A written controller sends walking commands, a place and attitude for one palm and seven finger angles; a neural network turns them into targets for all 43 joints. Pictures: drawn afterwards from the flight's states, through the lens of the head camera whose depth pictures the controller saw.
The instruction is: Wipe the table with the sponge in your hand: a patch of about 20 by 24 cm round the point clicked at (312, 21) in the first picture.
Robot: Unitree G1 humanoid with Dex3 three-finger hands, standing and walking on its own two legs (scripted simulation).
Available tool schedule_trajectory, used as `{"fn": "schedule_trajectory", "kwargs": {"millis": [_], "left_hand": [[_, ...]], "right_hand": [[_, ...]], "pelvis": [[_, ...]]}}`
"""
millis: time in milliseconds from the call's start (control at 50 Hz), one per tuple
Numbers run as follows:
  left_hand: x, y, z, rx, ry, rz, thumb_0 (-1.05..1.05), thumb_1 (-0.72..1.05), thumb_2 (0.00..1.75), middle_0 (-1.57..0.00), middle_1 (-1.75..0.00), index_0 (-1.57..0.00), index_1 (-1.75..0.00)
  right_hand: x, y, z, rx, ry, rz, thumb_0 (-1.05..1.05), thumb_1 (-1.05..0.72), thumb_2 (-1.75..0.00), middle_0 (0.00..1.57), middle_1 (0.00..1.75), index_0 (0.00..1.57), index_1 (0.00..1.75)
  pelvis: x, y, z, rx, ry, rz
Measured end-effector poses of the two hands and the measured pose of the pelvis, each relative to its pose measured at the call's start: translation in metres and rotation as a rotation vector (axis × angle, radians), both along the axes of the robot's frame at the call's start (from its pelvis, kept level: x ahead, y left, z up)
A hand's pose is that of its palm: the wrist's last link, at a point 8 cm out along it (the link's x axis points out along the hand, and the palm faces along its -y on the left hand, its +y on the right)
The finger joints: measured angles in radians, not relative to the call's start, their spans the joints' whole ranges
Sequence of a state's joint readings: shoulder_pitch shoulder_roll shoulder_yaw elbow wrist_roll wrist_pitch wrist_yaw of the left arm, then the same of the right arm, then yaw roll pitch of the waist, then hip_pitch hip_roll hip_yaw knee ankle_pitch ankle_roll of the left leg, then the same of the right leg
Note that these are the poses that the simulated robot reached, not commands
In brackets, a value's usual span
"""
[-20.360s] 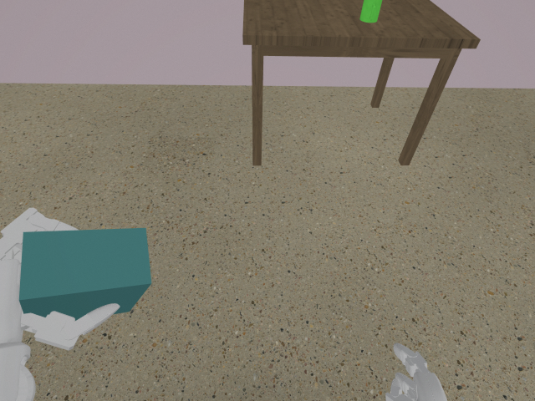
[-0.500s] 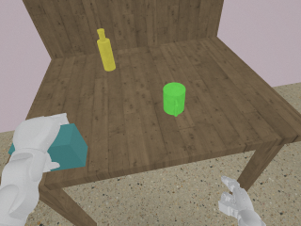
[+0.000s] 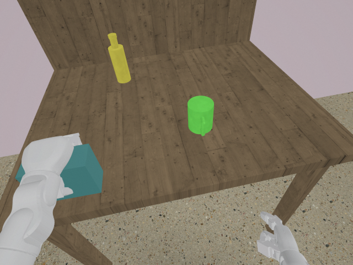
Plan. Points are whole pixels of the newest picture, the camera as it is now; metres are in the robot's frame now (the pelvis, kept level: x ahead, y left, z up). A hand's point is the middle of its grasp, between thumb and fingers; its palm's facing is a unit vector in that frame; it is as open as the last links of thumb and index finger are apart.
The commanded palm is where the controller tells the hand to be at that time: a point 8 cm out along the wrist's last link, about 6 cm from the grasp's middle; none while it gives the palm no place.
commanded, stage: move the sponge above the wiping area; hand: left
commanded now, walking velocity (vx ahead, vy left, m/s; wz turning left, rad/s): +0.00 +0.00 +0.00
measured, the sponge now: (68, 178) +0.26 +0.31 +0.06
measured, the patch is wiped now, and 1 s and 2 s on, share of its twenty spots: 0.00 0.00 0.00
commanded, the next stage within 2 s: lower the sponge onto the table in 0.86 s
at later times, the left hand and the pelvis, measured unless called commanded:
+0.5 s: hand (69, 163) +0.28 +0.30 +0.10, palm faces +0.00 -0.02 -1.00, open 10.3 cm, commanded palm +0.25 +0.29 +0.17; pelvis +0.01 +0.00 +0.00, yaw +0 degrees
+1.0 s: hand (69, 160) +0.27 +0.29 +0.11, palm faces +0.03 -0.02 -1.00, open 10.3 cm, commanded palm +0.25 +0.29 +0.17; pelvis +0.01 -0.01 +0.00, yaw +0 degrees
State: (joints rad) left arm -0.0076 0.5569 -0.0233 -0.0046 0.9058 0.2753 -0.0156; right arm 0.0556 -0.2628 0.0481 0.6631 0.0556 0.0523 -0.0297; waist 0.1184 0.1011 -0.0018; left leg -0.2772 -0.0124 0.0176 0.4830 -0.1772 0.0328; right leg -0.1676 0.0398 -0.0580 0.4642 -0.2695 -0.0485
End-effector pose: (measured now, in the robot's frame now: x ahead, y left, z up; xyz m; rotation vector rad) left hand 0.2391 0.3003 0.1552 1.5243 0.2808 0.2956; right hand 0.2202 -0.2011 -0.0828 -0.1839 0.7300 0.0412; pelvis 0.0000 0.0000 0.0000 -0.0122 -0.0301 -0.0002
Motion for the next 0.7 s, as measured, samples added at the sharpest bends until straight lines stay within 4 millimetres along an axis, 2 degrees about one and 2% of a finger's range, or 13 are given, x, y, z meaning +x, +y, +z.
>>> {"fn": "schedule_trajectory", "kwargs": {"millis": [160,320,520,700], "left_hand": [[0.011,-0.007,-0.007,-0.002,0.018,-0.042,-0.01,-0.51,1.03,-0.68,-1.34,-0.71,-1.33],[0.023,-0.003,-0.006,0.006,0.004,-0.016,-0.01,-0.51,1.03,-0.68,-1.34,-0.71,-1.33],[0.016,-0.006,-0.004,0.003,0.013,-0.022,-0.01,-0.51,1.03,-0.68,-1.34,-0.71,-1.32],[0.013,-0.008,0.001,0.006,-0.007,-0.015,-0.01,-0.51,1.03,-0.68,-1.34,-0.71,-1.32]], "right_hand": [[0.000,-0.006,-0.002,-0.011,0.003,-0.018,0.01,-0.90,-0.90,0.20,0.30,0.20,0.30],[-0.003,-0.014,-0.004,-0.009,0.022,-0.040,0.01,-0.90,-0.90,0.20,0.30,0.20,0.30],[0.001,-0.017,-0.005,-0.008,0.026,-0.040,0.01,-0.91,-0.90,0.20,0.30,0.20,0.30],[0.010,-0.010,-0.003,0.006,0.004,-0.016,0.01,-0.91,-0.90,0.20,0.30,0.20,0.30]], "pelvis": [[0.002,-0.002,0.000,0.000,0.007,0.003],[0.007,-0.004,0.000,0.001,0.020,-0.004],[0.012,-0.004,0.000,0.003,0.023,-0.005],[0.012,-0.005,0.000,0.003,0.019,0.004]]}}
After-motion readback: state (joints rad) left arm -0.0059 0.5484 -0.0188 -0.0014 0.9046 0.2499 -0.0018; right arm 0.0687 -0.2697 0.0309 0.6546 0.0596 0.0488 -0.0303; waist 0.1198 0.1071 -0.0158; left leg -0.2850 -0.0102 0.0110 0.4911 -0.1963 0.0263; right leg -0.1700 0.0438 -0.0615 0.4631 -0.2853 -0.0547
